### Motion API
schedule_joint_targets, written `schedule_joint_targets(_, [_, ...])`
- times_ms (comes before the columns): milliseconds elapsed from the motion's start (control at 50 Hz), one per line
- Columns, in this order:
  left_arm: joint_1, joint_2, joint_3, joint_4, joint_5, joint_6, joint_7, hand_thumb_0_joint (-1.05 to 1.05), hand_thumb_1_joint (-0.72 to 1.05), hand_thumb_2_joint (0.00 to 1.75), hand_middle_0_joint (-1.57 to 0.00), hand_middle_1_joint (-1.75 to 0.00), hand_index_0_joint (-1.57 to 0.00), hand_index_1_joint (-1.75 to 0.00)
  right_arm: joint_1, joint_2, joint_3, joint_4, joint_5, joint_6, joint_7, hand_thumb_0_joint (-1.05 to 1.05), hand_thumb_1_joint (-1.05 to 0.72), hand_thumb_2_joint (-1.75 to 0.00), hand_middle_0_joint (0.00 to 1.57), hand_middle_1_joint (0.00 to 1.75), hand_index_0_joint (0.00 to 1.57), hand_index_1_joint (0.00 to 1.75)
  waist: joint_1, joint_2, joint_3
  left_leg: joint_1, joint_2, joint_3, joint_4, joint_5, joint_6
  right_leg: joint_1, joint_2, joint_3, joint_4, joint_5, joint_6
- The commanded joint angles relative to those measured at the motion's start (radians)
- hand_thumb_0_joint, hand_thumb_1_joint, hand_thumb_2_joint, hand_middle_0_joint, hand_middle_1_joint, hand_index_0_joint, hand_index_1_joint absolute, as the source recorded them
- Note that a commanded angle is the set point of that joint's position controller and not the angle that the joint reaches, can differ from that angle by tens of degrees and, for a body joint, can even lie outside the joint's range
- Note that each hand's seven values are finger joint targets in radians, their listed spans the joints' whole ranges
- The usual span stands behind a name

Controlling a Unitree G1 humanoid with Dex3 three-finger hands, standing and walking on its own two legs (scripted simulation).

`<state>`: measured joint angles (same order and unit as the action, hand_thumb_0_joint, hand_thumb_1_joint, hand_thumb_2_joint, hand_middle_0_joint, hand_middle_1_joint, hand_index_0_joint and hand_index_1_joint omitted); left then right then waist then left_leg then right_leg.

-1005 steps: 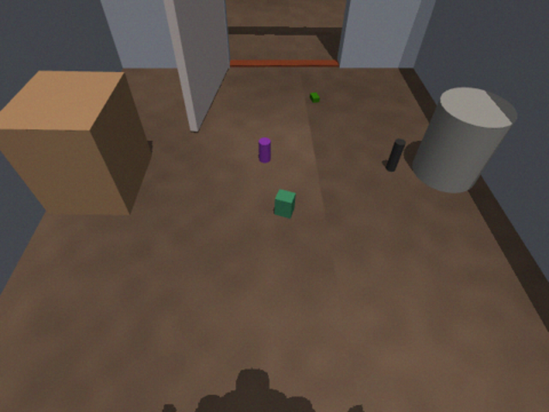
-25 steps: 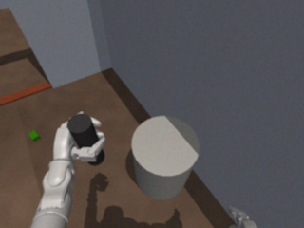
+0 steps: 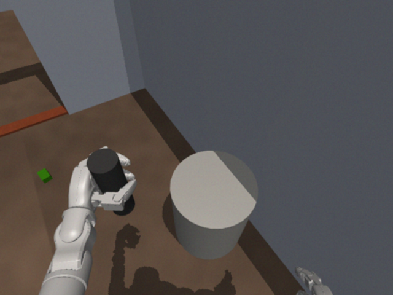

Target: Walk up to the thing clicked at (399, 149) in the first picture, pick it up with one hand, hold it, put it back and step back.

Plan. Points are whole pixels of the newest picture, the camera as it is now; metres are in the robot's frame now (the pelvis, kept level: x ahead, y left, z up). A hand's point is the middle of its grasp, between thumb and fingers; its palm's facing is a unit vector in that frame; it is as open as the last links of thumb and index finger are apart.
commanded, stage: hold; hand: left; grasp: from the side
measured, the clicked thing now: (114, 186) +0.33 +0.18 +0.03
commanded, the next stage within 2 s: crouch in 0.18 s
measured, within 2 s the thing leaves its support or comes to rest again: neither
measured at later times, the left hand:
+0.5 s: hand (121, 185) +0.33 +0.16 +0.03, palm faces +0.07 -1.00 +0.01, open 7.2 cm
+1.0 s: hand (136, 216) +0.36 +0.18 -0.21, palm faces +0.07 -1.00 -0.02, open 7.2 cm
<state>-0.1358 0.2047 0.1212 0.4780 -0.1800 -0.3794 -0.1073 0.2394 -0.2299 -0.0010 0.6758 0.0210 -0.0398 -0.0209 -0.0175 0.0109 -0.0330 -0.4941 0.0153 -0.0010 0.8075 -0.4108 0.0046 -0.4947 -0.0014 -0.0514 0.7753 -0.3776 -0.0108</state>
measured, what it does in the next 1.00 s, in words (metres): lowers itself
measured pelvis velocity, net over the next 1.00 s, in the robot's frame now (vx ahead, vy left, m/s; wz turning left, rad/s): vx -0.05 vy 0.01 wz -0.02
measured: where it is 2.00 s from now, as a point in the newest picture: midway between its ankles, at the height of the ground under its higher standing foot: outside the picture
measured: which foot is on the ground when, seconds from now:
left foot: down 0.00-1.00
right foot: down 0.00-1.00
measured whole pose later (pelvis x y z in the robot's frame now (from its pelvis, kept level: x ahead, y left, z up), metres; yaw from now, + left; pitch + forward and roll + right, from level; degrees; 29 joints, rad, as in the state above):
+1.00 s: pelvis -0.05 +0.01 -0.19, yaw -1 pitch +31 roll -2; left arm -0.51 0.26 0.28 0.97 -0.16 -0.75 -0.16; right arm 0.16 -0.27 0.00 0.68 -0.05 -0.06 0.07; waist -0.07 0.01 -0.20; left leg -1.57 0.01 -0.01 1.71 -0.68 0.02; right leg -1.57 -0.02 -0.06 1.67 -0.64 -0.02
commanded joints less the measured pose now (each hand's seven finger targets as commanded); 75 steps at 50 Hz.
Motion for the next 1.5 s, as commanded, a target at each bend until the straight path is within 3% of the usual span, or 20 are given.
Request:
schedule_joint_targets(0, [-0.334, 0.143, 0.061, -0.252, -0.015, -0.075, -0.002, 0.0, 0.44, 1.21, -1.29, -1.36, -1.29, -1.36, -0.025, -0.136, -0.053, -0.121, 0.001, -0.044, -0.016, 0.0, -0.91, -0.9, 0.2, 0.3, 0.2, 0.3, -0.008, 0.015, -0.28, 0.113, -0.013, -0.004, -0.104, 0.256, 0.01, 0.126, 0.002, 0.024, -0.107, 0.285, -0.003])
schedule_joint_targets(40, [-0.283, 0.09, 0.039, -0.178, -0.019, -0.063, 0.005, 0.0, 0.46, 1.22, -1.27, -1.35, -1.28, -1.35, -0.027, -0.13, -0.047, -0.12, 0.001, -0.044, -0.013, 0.0, -0.9, -0.9, 0.2, 0.3, 0.2, 0.3, -0.013, -0.021, -0.229, 0.087, -0.01, -0.009, -0.115, 0.238, 0.008, 0.112, 0.007, 0.014, -0.105, 0.264, -0.004])
schedule_joint_targets(80, [-0.345, 0.137, 0.079, -0.228, -0.023, -0.072, 0.014, 0.0, 0.46, 1.23, -1.28, -1.37, -1.29, -1.37, -0.023, -0.136, -0.052, -0.114, 0.001, -0.044, -0.013, 0.0, -0.9, -0.9, 0.2, 0.3, 0.2, 0.3, -0.005, 0.002, -0.263, 0.1, -0.011, -0.009, -0.115, 0.236, 0.007, 0.12, 0.007, 0.014, -0.103, 0.259, -0.006])
schedule_joint_targets(160, [-0.333, 0.151, 0.084, -0.219, -0.011, -0.077, 0.012, 0.0, 0.47, 1.23, -1.31, -1.38, -1.31, -1.38, -0.025, -0.135, -0.051, -0.123, 0.001, -0.041, -0.013, 0.0, -0.91, -0.9, 0.2, 0.3, 0.2, 0.3, 0.001, 0.004, -0.264, 0.1, -0.011, -0.008, -0.113, 0.252, 0.007, 0.127, 0.008, 0.015, -0.1, 0.266, -0.007])
schedule_joint_targets(300, [-0.306, 0.102, 0.023, -0.21, -0.002, -0.068, 0.004, 0.0, 0.52, 1.19, -1.32, -1.33, -1.32, -1.32, -0.015, -0.14, -0.057, -0.123, -0.003, -0.044, -0.007, 0.0, -0.87, -0.9, 0.2, 0.3, 0.2, 0.3, -0.018, 0.016, -0.267, 0.12, -0.005, -0.014, -0.112, 0.285, 0.001, 0.109, 0.015, 0.008, -0.085, 0.279, -0.012])
schedule_joint_targets(380, [-0.309, 0.089, 0.051, -0.147, -0.009, -0.074, 0.026, 0.0, 0.47, 1.17, -1.31, -1.32, -1.32, -1.32, -0.023, -0.131, -0.054, -0.119, -0.004, -0.046, -0.002, 0.0, -0.88, -0.9, 0.2, 0.3, 0.2, 0.3, -0.022, -0.052, -0.208, 0.04, -0.006, -0.013, -0.09, 0.223, 0.014, 0.069, 0.008, 0.011, -0.085, 0.246, -0.003])
schedule_joint_targets(520, [-0.374, 0.113, 0.099, -0.015, 0.02, -0.175, 0.041, 0.0, 0.49, 1.21, -1.31, -1.34, -1.32, -1.34, -0.018, -0.141, -0.07, -0.098, -0.021, -0.058, 0.017, 0.0, -0.87, -0.9, 0.2, 0.3, 0.2, 0.3, -0.036, -0.04, -0.219, -0.118, -0.018, -0.011, 0.029, 0.114, 0.016, -0.093, 0.001, 0.027, 0.031, 0.162, -0.006])
schedule_joint_targets(560, [-0.413, 0.092, 0.081, 0.02, 0.021, -0.224, 0.025, 0.0, 0.48, 1.2, -1.31, -1.35, -1.32, -1.34, -0.015, -0.141, -0.073, -0.095, -0.03, -0.064, 0.026, 0.0, -0.88, -0.9, 0.2, 0.3, 0.2, 0.3, -0.05, -0.023, -0.269, -0.176, -0.021, -0.014, 0.099, 0.097, 0.015, -0.154, -0.001, 0.033, 0.098, 0.148, -0.009])
schedule_joint_targets(640, [-0.47, 0.137, 0.125, 0.132, 0.017, -0.328, -0.006, 0.0, 0.42, 1.22, -1.31, -1.37, -1.32, -1.37, 0.001, -0.149, -0.07, -0.085, -0.044, -0.077, 0.045, 0.0, -0.89, -0.9, 0.2, 0.3, 0.2, 0.3, -0.055, 0.01, -0.402, -0.352, -0.027, -0.027, 0.279, 0.065, 0.016, -0.321, 0.001, 0.037, 0.268, 0.099, -0.014])
schedule_joint_targets(680, [-0.513, 0.13, 0.106, 0.164, 0.016, -0.375, -0.02, 0.0, 0.43, 1.21, -1.31, -1.36, -1.32, -1.36, -0.005, -0.163, -0.067, -0.088, -0.049, -0.083, 0.055, 0.0, -0.89, -0.9, 0.2, 0.3, 0.2, 0.3, -0.061, 0.057, -0.478, -0.391, -0.024, -0.046, 0.366, 0.089, 0.01, -0.464, 0.007, 0.021, 0.375, 0.084, -0.025])
schedule_joint_targets(700, [-0.511, 0.165, 0.14, 0.16, 0.012, -0.398, -0.022, 0.0, 0.41, 1.21, -1.3, -1.36, -1.31, -1.36, 0.001, -0.174, -0.068, -0.094, -0.051, -0.084, 0.057, 0.0, -0.89, -0.9, 0.2, 0.3, 0.2, 0.3, -0.049, 0.06, -0.533, -0.417, -0.025, -0.049, 0.413, 0.105, 0.011, -0.491, 0.006, 0.021, 0.416, 0.088, -0.026])
schedule_joint_targets(740, [-0.564, 0.175, 0.123, 0.189, 0.019, -0.424, -0.036, 0.0, 0.39, 1.21, -1.31, -1.35, -1.31, -1.36, 0.0, -0.185, -0.063, -0.103, -0.052, -0.079, 0.061, 0.0, -0.89, -0.9, 0.2, 0.3, 0.2, 0.3, -0.053, 0.083, -0.582, -0.466, -0.024, -0.058, 0.47, 0.103, 0.007, -0.577, 0.01, 0.019, 0.494, 0.074, -0.033])
schedule_joint_targets(840, [-0.627, 0.218, 0.18, 0.237, 0.001, -0.45, -0.058, 0.0, 0.35, 1.23, -1.3, -1.35, -1.29, -1.36, 0.016, -0.21, -0.061, -0.092, -0.062, -0.06, 0.069, 0.0, -0.9, -0.91, 0.2, 0.3, 0.2, 0.3, -0.047, 0.097, -0.704, -0.576, -0.026, -0.07, 0.601, 0.141, 0.005, -0.698, 0.01, 0.02, 0.64, 0.087, -0.039])
schedule_joint_targets(880, [-0.661, 0.223, 0.193, 0.246, 0.0, -0.453, -0.051, 0.0, 0.38, 1.25, -1.3, -1.36, -1.29, -1.37, 0.016, -0.217, -0.063, -0.082, -0.067, -0.051, 0.073, 0.0, -0.9, -0.91, 0.2, 0.3, 0.2, 0.3, -0.043, 0.104, -0.723, -0.603, -0.023, -0.076, 0.641, 0.145, 0.005, -0.763, 0.012, 0.016, 0.691, 0.075, -0.041])
schedule_joint_targets(1040, [-0.746, 0.229, 0.216, 0.402, 0.023, -0.482, -0.068, 0.0, 0.45, 1.3, -1.33, -1.4, -1.33, -1.41, 0.02, -0.219, -0.056, -0.042, -0.088, -0.037, 0.092, 0.0, -0.9, -0.91, 0.2, 0.3, 0.2, 0.3, -0.108, 0.0, -0.759, -0.92, -0.034, -0.065, 0.884, 0.06, 0.027, -0.896, 0.006, 0.032, 0.865, 0.052, -0.027])
schedule_joint_targets(1180, [-0.892, 0.389, 0.34, 0.477, 0.06, -0.526, -0.053, 0.0, 0.42, 1.31, -1.29, -1.39, -1.29, -1.4, 0.008, -0.223, -0.034, -0.03, -0.117, -0.021, 0.108, 0.0, -0.9, -0.91, 0.2, 0.3, 0.2, 0.3, -0.092, 0.077, -0.788, -1.091, -0.032, -0.034, 1.022, -0.079, 0.017, -1.023, -0.001, 0.054, 0.988, -0.096, -0.025])
schedule_joint_targets(1220, [-0.922, 0.38, 0.336, 0.472, 0.07, -0.532, -0.05, 0.0, 0.4, 1.31, -1.28, -1.38, -1.27, -1.4, 0.014, -0.227, -0.031, -0.022, -0.125, -0.02, 0.114, 0.0, -0.9, -0.91, 0.2, 0.3, 0.2, 0.3, -0.106, 0.101, -0.813, -1.093, -0.031, -0.033, 1.051, -0.071, 0.014, -1.054, 0.0, 0.042, 1.025, -0.086, -0.027])
schedule_joint_targets(1340, [-1.019, 0.421, 0.321, 0.516, 0.1, -0.532, -0.048, 0.0, 0.36, 1.25, -1.29, -1.34, -1.28, -1.36, 0.003, -0.249, -0.019, -0.006, -0.136, -0.011, 0.114, 0.0, -0.92, -0.91, 0.2, 0.3, 0.2, 0.3, -0.149, 0.155, -0.769, -1.175, -0.026, -0.037, 1.111, -0.232, 0.009, -1.2, 0.003, -0.003, 1.12, -0.202, -0.029])
schedule_joint_targets(1420, [-1.034, 0.463, 0.337, 0.535, 0.1, -0.522, -0.05, 0.0, 0.36, 1.22, -1.27, -1.31, -1.26, -1.33, 0.017, -0.266, -0.002, 0.0, -0.141, -0.001, 0.111, 0.0, -0.92, -0.91, 0.2, 0.3, 0.2, 0.3, -0.16, 0.158, -0.797, -1.216, -0.028, -0.034, 1.169, -0.207, 0.012, -1.194, 0.003, -0.022, 1.17, -0.175, -0.025])
schedule_joint_targets(1480, [-1.013, 0.506, 0.376, 0.576, 0.103, -0.51, -0.042, 0.0, 0.37, 1.22, -1.27, -1.32, -1.26, -1.33, 0.01, -0.278, 0.01, 0.008, -0.143, 0.005, 0.107, 0.0, -0.91, -0.91, 0.2, 0.3, 0.2, 0.3, -0.159, 0.146, -0.734, -1.276, -0.027, -0.034, 1.205, -0.214, 0.016, -1.232, 0.005, -0.031, 1.199, -0.179, -0.022])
